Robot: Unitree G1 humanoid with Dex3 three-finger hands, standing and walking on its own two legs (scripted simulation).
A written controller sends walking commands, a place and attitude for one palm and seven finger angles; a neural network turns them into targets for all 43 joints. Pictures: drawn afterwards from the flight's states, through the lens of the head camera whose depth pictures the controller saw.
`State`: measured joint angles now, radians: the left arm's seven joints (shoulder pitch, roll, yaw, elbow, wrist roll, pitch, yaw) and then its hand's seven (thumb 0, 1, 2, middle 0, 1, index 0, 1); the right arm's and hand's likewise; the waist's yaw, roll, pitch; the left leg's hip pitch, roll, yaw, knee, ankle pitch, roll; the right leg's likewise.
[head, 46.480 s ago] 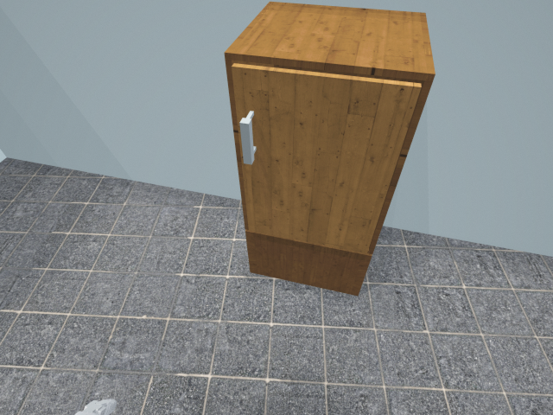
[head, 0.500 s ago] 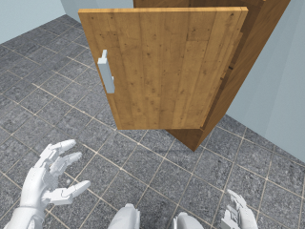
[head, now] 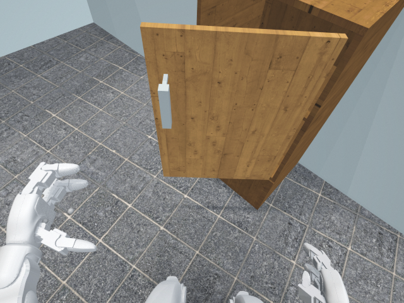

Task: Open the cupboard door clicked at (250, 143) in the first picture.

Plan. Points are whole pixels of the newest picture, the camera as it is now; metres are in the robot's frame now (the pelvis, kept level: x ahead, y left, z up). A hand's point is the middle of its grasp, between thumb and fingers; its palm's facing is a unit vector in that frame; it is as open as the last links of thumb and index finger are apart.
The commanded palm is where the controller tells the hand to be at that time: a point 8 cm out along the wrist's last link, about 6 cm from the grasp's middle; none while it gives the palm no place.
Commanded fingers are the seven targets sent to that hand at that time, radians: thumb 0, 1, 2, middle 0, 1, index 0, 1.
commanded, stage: raise the hand with hooked fingers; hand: left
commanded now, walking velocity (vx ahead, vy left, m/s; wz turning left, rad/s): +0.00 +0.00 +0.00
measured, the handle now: (166, 101) +0.55 +0.13 +0.04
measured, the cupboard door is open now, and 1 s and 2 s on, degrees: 43 43 43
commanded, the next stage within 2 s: move the hooked fingers beside the handle in 0.76 s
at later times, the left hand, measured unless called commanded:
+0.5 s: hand (62, 191) +0.29 +0.28 +0.05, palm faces +0.05 -1.00 -0.04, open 14.0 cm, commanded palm +0.27 +0.33 +0.06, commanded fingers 0.00 -0.50 0.30 -0.30 -1.20 -0.30 -1.20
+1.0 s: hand (77, 190) +0.30 +0.25 +0.05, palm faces +0.08 -1.00 -0.05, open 14.0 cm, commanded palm +0.28 +0.30 +0.06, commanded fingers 0.00 -0.50 0.30 -0.30 -1.20 -0.30 -1.20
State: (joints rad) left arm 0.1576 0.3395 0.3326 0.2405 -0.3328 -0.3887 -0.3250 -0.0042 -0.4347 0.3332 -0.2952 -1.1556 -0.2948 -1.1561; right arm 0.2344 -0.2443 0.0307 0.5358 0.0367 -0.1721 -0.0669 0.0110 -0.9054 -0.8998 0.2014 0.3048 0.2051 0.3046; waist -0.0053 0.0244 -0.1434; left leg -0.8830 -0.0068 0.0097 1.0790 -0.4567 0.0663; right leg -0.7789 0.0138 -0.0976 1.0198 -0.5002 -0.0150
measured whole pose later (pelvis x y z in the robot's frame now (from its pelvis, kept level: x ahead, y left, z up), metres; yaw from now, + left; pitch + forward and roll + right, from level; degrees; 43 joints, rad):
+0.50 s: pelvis +0.01 +0.01 +0.01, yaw -1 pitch +15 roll -3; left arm 0.01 0.40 0.41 0.42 -0.35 -0.34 -0.45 -0.01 -0.50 0.30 -0.30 -1.20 -0.30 -1.20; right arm 0.30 -0.28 0.02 0.56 0.04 -0.16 -0.07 0.01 -0.90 -0.90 0.20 0.31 0.21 0.30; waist -0.02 0.02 -0.12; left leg -0.84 -0.01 0.03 1.01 -0.43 0.08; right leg -0.74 0.01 -0.08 0.95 -0.47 0.00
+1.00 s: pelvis +0.00 -0.02 +0.01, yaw +0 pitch +15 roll -3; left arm -0.05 0.39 0.41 0.48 -0.34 -0.38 -0.45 -0.01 -0.50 0.30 -0.30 -1.20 -0.30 -1.20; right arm 0.26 -0.28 0.03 0.58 0.04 -0.16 -0.08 0.01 -0.90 -0.90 0.20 0.31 0.21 0.30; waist -0.01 0.02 -0.12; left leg -0.86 0.00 0.00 1.04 -0.44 0.04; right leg -0.76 0.02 -0.10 1.00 -0.49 -0.04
